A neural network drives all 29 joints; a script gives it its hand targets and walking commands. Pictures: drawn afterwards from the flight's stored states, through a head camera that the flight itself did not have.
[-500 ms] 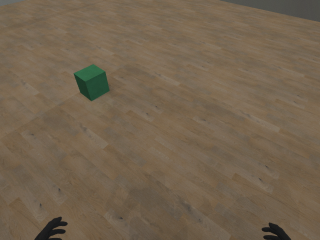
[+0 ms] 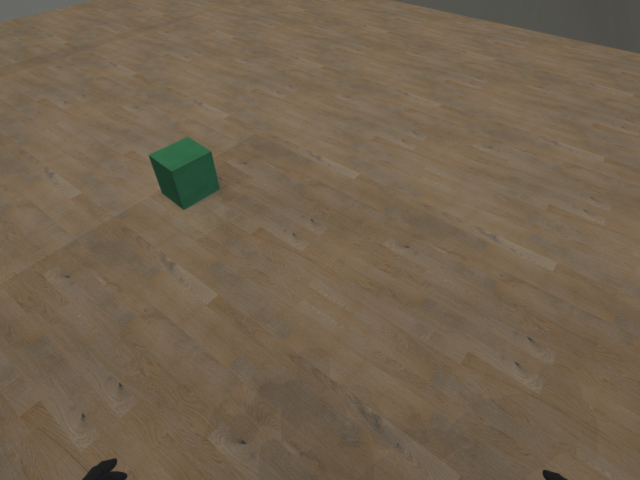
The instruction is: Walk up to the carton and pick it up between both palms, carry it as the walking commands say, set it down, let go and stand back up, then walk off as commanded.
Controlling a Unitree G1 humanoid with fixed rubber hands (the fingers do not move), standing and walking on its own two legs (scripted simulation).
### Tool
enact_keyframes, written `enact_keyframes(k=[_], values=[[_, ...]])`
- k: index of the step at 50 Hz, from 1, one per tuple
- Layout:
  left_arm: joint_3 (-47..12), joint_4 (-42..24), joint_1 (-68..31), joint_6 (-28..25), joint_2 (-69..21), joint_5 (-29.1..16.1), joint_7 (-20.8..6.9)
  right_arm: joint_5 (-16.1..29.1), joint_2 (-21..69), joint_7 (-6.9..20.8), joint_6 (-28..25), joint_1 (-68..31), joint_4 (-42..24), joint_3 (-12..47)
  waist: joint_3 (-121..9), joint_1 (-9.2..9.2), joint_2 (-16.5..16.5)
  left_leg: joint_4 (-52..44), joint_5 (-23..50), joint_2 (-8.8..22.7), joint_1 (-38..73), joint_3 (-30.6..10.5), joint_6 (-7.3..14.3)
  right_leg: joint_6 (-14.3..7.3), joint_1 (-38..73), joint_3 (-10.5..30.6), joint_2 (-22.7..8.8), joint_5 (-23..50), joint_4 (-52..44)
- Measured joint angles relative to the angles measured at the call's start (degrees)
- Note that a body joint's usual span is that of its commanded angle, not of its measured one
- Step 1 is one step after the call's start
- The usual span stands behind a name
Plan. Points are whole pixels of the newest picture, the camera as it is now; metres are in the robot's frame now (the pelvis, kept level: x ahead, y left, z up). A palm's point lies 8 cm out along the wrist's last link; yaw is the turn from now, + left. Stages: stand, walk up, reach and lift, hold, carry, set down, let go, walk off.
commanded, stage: stand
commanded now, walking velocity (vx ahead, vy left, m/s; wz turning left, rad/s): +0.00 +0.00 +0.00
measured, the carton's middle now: (185, 173) +1.56 +0.68 -0.66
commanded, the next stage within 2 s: walk up in 1.26 s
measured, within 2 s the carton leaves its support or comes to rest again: neither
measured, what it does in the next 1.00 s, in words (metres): stands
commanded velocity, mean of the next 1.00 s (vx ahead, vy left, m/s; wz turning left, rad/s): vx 0.00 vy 0.00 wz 0.00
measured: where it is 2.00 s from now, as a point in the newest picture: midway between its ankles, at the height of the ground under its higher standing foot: outside the picture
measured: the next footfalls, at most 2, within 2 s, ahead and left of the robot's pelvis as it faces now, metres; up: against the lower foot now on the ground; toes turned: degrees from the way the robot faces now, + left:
left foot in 1.74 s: +0.16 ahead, +0.22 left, +0.00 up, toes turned +14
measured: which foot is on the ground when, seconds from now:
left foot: down 0.00-1.00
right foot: down 0.00-1.00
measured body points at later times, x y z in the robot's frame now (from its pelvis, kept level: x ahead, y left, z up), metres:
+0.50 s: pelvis +0.00 +0.00 +0.01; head +0.00 +0.00 +0.45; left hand +0.11 +0.32 -0.11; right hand +0.11 -0.32 -0.11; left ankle +0.01 +0.12 -0.74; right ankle +0.01 -0.12 -0.74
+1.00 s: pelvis +0.01 +0.00 +0.01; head +0.01 +0.00 +0.46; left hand +0.11 +0.32 -0.11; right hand +0.11 -0.32 -0.11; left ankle +0.01 +0.12 -0.74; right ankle +0.01 -0.12 -0.74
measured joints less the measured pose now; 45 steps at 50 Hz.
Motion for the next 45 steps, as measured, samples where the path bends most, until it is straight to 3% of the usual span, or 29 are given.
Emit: enact_keyframes(k=[17, 45], values=[[0.1, 4.1, -0.3, 0.4, 0.1, 0.0, 0.1, 0.1, -0.2, -0.1, 0.4, -0.4, 4.4, -0.1, 0.0, 0.02, 0.0, -3.9, 2.1, 0.1, 1.9, 0.0, -0.1, 0.0, 1.8, 0.1, 0.0, 2.1, -3.8], [0.2, 5.1, -0.6, 0.8, 0.2, -0.1, 0.3, 0.2, -0.4, -0.3, 0.7, -0.6, 5.3, -0.2, 0.2, 0.04, 0.0, -5.6, 2.5, 0.1, 3.0, -0.1, -0.2, 0.1, 3.0, 0.1, 0.0, 2.5, -5.5]])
